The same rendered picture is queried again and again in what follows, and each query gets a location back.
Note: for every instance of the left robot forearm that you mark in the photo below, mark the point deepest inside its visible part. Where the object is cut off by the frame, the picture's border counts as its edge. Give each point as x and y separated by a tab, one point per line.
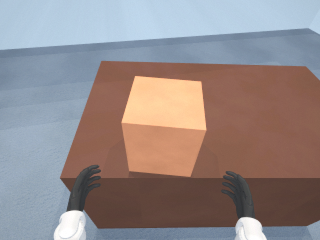
71	227

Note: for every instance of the right robot forearm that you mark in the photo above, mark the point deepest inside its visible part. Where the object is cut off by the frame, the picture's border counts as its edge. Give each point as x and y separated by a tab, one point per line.
248	228

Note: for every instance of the left robot hand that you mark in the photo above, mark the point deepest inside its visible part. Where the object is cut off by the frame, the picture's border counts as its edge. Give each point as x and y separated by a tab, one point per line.
81	189

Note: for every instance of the pedestal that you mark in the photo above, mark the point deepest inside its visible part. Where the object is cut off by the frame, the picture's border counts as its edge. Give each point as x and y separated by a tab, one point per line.
262	122

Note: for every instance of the carton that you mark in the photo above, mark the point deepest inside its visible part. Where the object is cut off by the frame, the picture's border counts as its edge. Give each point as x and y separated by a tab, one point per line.
164	125

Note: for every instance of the right robot hand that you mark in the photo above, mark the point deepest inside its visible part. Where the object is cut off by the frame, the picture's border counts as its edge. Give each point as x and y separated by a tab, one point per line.
241	197

